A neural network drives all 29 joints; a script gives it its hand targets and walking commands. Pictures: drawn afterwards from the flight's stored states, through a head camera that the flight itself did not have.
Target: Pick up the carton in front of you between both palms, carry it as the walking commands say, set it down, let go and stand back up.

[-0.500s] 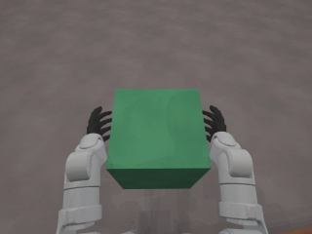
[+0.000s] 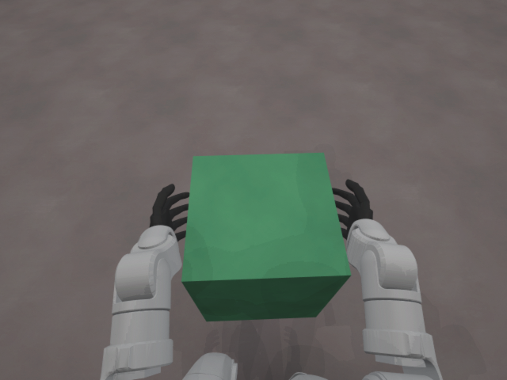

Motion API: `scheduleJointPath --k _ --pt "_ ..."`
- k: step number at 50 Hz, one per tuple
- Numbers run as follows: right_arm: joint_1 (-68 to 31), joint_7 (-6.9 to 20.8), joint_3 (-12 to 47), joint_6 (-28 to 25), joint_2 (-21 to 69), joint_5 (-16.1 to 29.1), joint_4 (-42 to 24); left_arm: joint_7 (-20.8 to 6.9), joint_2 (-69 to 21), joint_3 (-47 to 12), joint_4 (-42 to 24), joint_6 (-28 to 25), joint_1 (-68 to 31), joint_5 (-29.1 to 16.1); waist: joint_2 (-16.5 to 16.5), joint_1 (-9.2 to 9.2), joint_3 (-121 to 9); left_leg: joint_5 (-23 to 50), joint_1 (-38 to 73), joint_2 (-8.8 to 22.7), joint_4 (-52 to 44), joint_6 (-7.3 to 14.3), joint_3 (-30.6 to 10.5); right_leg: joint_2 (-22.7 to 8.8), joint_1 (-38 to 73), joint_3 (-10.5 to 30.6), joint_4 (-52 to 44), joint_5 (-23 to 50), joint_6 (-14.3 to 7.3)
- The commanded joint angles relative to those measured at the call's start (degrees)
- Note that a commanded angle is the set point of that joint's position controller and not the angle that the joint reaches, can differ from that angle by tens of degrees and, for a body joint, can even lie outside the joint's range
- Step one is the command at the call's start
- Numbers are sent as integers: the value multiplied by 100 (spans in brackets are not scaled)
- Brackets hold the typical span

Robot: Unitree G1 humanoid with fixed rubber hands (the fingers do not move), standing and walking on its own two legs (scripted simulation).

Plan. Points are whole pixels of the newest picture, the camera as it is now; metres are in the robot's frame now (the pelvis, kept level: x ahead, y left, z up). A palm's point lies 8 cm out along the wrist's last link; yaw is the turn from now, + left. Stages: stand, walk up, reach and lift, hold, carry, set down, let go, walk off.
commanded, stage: carry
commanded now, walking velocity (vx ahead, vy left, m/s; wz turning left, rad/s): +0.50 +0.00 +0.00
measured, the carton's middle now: (260, 244) +0.33 +0.02 -0.01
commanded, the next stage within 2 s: none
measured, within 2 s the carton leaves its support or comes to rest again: neither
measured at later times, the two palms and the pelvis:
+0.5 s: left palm (187, 76) +0.65 +0.18 +0.11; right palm (332, 83) +0.63 -0.12 +0.12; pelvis +0.35 +0.05 +0.04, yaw -2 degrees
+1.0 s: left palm (218, 26) +0.87 +0.14 +0.11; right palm (335, 28) +0.89 -0.16 +0.11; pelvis +0.66 -0.02 +0.03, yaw +1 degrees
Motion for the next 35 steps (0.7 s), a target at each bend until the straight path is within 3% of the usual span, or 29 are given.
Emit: scheduleJointPath --k 1,3,5,9,11,12,13,14,15,16,18,19,20,23,26,32,35 --pt "-2654 58 2926 -214 4279 351 -727 -296 -4399 -3687 -1166 -230 -3441 -1327 -164 -76 -2293 289 -1428 429 -959 -58 -98 -2087 2844 2924 -1099 1989 -1213" --pt "-2687 91 3045 -327 4331 255 -807 -437 -4524 -3814 -1113 -342 -3507 -1462 -642 -109 -2177 954 -1382 478 -1889 -77 88 -1807 2748 2343 -1172 2486 -1037" --pt "-2671 126 3170 -423 4334 202 -900 -521 -4558 -3871 -977 -402 -3345 -1448 -780 -88 -2139 1751 -811 430 -2978 4 313 -1520 2570 1671 -1205 3246 -808" --pt "-2455 203 3374 -488 4260 212 -1082 -494 -4442 -3810 -804 -451 -2812 -1215 -802 -234 -1919 3117 684 140 -5256 48 923 -1300 2571 802 -1421 3993 -204" --pt "-2336 231 3477 -457 4202 318 -1086 -403 -4216 -3652 -827 -415 -2482 -964 -723 -428 -2135 3481 1667 -71 -6056 99 1256 -1150 2867 353 -634 4873 79" --pt "-2223 232 3504 -424 4146 380 -1063 -347 -4064 -3576 -905 -381 -2402 -837 -657 -522 -2449 3546 2778 -84 -6257 145 1298 -1030 2555 97 65 4730 251" --pt "-2184 232 3537 -380 4079 439 -1104 -287 -3876 -3466 -1007 -330 -2420 -698 -331 -619 -2763 3673 4004 596 -6027 247 515 -1027 1703 53 1036 3290 450" --pt "-2173 196 3487 -307 3850 438 -1116 -244 -3855 -3417 -1031 -232 -2230 -640 991 -459 -3297 5030 5510 2382 -5836 954 -2015 -505 163 128 2425 194 710" --pt "-1994 149 3546 -244 3836 538 -1056 -201 -3630 -3332 -1064 -131 -2003 -603 1671 -561 -3519 4596 5961 2660 -6294 1520 -3241 96 -859 411 3543 -1432 709" --pt "-1929 152 3534 -172 3861 629 -1216 -149 -3662 -3341 -1170 -68 -2047 -646 1332 -560 -3161 4225 5759 2491 -6434 1404 -2874 -232 -1328 603 3792 -1307 621" --pt "-2097 210 3652 -52 4074 807 -1551 -107 -3868 -3317 -1319 33 -2103 -664 362 -554 -2509 4454 4974 2143 -6652 979 -1847 -669 -1446 549 3102 -677 597" --pt "-2072 256 3746 13 4148 851 -1712 -122 -3932 -3336 -1374 91 -1978 -662 264 -537 -2357 4292 4611 2016 -6834 828 -1489 -787 -1222 563 2601 -445 600" --pt "-2024 307 3809 85 4193 901 -1849 -149 -3978 -3376 -1463 156 -1851 -630 346 -520 -2294 4160 4463 1940 -6959 703 -1180 -807 -1040 489 2184 -372 613" --pt "-1488 465 3975 367 4193 990 -2224 -240 -4074 -3607 -1791 409 -1301 -561 628 -522 -2138 4279 4414 1791 -7188 642 -559 -694 -851 123 1259 -278 691" --pt "-1072 581 4072 702 4161 999 -2527 -340 -4197 -3787 -2165 703 -954 -607 893 -511 -1778 4191 4214 1527 -7317 510 33 -693 -788 -160 355 367 762" --pt "-353 722 4085 1323 4169 928 -3025 -579 -4138 -4088 -2999 1350 -616 -959 915 -562 -887 4080 3810 1457 -7398 419 440 -704 -417 -545 -763 1246 687" --pt "-179 752 4168 1563 4176 899 -3266 -684 -4059 -4077 -3140 1592 -273 -1032 778 -457 -916 4416 3506 1403 -6625 221 739 -510 627 -891 -1152 1150 533"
